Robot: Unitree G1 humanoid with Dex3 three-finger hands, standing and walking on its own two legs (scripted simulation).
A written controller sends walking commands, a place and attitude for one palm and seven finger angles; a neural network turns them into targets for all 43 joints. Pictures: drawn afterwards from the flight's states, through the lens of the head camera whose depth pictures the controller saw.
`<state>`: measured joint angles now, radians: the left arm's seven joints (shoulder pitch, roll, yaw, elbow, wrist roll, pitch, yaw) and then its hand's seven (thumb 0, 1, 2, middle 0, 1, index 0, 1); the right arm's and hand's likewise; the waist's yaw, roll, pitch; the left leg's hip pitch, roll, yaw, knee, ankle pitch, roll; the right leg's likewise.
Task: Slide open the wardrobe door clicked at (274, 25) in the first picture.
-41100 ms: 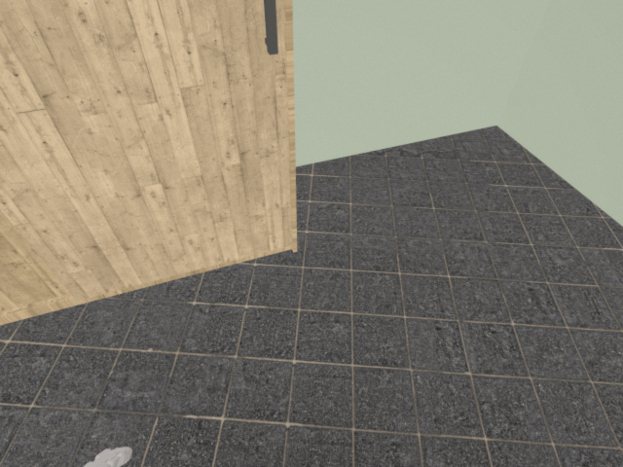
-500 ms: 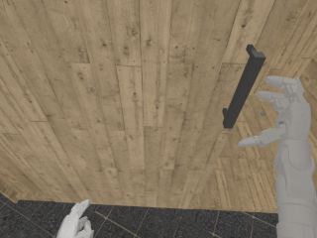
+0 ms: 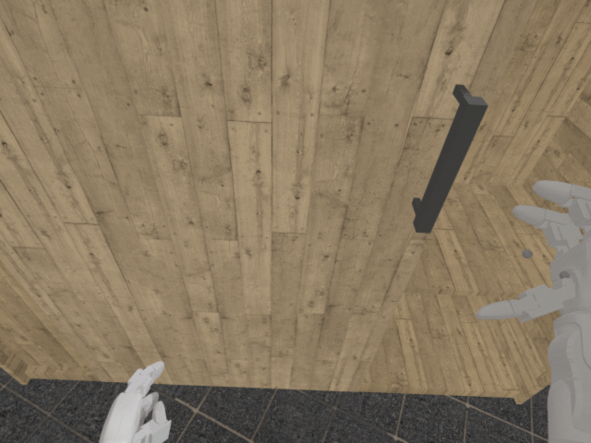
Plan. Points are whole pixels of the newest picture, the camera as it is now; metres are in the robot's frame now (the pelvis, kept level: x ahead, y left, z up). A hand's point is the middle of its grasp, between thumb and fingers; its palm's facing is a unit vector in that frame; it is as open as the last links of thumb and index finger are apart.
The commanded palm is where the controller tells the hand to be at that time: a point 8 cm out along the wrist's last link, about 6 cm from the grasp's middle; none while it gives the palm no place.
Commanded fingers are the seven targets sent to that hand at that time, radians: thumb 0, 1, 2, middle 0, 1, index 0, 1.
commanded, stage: slip the hand off the handle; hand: right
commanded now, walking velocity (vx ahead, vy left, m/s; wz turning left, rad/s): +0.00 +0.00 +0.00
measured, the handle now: (440, 164) +0.43 -0.19 +0.20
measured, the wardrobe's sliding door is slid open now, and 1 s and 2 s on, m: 0.54 0.54 0.54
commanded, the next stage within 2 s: draw the hand back to the body in 0.28 s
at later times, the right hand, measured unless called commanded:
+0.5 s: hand (550, 301) +0.23 -0.25 +0.18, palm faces +0.20 +0.98 -0.09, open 14.7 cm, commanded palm +0.19 -0.29 +0.18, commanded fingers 0.00 0.55 -0.20 0.25 1.15 0.25 1.15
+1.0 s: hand (565, 317) +0.21 -0.26 +0.18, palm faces +0.30 +0.93 -0.21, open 14.3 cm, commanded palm +0.17 -0.30 +0.18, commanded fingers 0.00 0.15 -0.39 0.24 0.92 0.24 0.92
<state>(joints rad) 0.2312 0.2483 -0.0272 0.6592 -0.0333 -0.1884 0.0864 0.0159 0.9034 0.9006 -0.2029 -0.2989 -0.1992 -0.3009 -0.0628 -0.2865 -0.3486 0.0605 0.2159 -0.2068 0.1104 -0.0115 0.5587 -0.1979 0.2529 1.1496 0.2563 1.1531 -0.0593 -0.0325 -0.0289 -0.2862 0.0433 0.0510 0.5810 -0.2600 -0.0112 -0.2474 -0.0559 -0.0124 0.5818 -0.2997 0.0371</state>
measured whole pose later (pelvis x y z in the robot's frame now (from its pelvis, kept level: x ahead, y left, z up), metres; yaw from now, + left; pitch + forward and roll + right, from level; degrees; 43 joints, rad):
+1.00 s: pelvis +0.00 -0.01 +0.01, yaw -1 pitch -6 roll +1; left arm 0.22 0.26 -0.06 0.62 -0.03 -0.28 0.10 0.02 0.90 0.90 -0.20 -0.30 -0.20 -0.30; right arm 0.26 -0.34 -0.33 -0.35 0.20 0.12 0.11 -0.01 0.44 -0.25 0.25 1.08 0.25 1.09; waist -0.09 -0.04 -0.01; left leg -0.16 0.05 0.07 0.49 -0.23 -0.02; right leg -0.15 -0.05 0.00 0.53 -0.28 0.03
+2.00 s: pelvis +0.03 -0.02 +0.01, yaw +0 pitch -6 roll +0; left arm 0.20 0.21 -0.02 0.66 0.03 -0.16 0.08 0.02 0.90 0.90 -0.20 -0.30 -0.20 -0.30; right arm 0.41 -0.32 -0.34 -0.39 0.06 -0.06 -0.10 0.02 -0.88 -0.89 0.21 0.30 0.21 0.31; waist -0.09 -0.05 0.02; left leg -0.08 0.06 0.04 0.39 -0.21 -0.04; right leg -0.05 -0.04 -0.03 0.42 -0.27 0.01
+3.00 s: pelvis -0.12 -0.02 -0.02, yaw -8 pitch -2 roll +2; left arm 0.30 0.19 0.01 0.58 0.01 -0.16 0.08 0.02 0.90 0.90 -0.20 -0.30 -0.20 -0.30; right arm 0.43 -0.45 -0.47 -0.47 -0.02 -0.29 -0.14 0.02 -0.88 -0.90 0.21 0.30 0.22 0.30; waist 0.04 0.01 0.02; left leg -0.35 -0.04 -0.05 0.67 -0.30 -0.01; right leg -0.52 -0.05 -0.02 0.67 -0.23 -0.04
